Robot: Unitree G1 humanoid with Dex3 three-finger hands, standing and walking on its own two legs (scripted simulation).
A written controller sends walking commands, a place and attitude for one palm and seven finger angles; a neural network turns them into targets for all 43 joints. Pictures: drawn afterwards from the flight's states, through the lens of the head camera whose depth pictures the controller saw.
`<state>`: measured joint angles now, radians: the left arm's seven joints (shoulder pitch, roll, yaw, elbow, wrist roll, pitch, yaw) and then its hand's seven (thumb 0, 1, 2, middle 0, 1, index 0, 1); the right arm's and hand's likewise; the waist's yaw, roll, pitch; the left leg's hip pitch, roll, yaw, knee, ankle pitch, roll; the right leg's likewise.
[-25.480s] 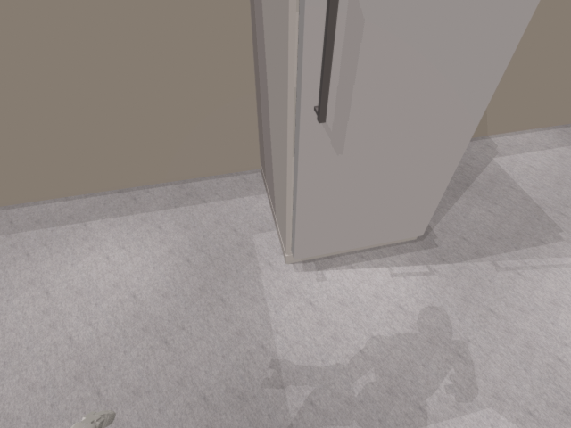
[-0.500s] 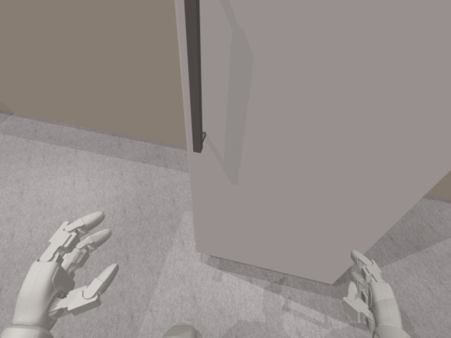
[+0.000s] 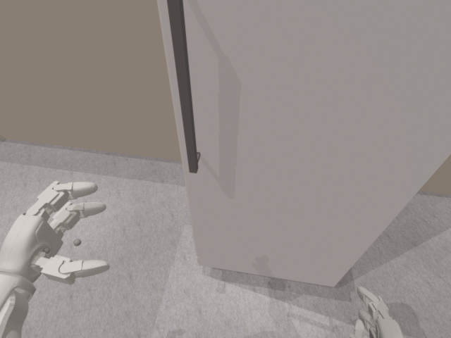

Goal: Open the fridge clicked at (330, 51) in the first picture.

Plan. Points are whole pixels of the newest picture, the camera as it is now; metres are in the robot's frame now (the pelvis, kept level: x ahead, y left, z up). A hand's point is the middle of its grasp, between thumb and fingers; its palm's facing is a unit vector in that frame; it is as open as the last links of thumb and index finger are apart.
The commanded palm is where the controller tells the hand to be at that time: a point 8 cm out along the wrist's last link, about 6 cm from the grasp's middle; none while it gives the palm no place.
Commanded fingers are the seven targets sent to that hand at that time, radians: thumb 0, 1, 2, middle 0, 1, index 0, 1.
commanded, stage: raise the hand to about handle height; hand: left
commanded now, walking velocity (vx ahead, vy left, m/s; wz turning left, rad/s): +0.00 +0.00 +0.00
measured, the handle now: (189, 97) +0.49 +0.11 +0.19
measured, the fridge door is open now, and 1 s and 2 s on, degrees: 0 0 0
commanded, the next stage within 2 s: move the hooked fingers beside the handle in 1.06 s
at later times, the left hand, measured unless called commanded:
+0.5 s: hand (5, 193) +0.24 +0.30 +0.20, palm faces +0.02 -0.99 -0.14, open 13.9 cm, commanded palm +0.21 +0.34 +0.21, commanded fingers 0.00 -0.50 0.30 -0.30 -1.20 -0.30 -1.20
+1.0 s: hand (21, 177) +0.26 +0.28 +0.21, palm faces +0.02 -0.99 -0.14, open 13.9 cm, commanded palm +0.23 +0.32 +0.22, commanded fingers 0.00 -0.50 0.30 -0.30 -1.20 -0.30 -1.20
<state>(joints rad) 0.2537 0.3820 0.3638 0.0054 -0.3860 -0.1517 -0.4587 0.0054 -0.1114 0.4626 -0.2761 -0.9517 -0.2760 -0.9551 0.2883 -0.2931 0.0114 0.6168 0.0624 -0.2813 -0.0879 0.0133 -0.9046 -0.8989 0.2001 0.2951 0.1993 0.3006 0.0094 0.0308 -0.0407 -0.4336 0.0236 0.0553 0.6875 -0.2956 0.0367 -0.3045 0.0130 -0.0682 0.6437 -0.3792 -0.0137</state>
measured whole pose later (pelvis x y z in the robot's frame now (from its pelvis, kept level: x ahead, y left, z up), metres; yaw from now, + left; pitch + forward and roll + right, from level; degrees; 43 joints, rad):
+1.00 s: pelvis -0.01 +0.00 +0.02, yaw +1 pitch -3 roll -1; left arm -0.13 0.54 0.49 0.13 -0.35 0.15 -0.54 -0.01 -0.50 0.30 -0.31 -1.20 -0.31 -1.20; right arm 0.23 -0.28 0.08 0.60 0.09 -0.23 -0.09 0.01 -0.90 -0.90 0.20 0.30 0.20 0.30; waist 0.04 0.05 0.00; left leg -0.25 0.00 0.04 0.50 -0.20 0.03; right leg -0.11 0.01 -0.09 0.46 -0.29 -0.02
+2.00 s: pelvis +0.01 -0.01 +0.02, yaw +1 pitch -2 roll +0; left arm -0.38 0.42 0.30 0.30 -0.27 0.17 -0.38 -0.01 -0.50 0.30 -0.30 -1.20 -0.30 -1.20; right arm 0.20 -0.26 0.08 0.63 0.09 -0.16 -0.10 0.01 -0.90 -0.90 0.20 0.30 0.20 0.30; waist 0.02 0.05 -0.02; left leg -0.25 0.00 0.04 0.49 -0.21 0.03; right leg -0.14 0.00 -0.08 0.48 -0.32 -0.02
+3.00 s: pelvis +0.02 -0.01 +0.02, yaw -2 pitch +2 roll +0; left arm -0.65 0.41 0.31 0.71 -0.21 0.03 -0.29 -0.01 -0.50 0.30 -0.30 -1.20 -0.30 -1.20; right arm 0.32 -0.28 0.03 0.65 0.08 -0.06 -0.08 0.01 -0.91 -0.90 0.20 0.29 0.20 0.30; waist -0.05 0.03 -0.03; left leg -0.30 0.02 0.08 0.50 -0.23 0.02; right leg -0.20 0.02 -0.03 0.49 -0.32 -0.03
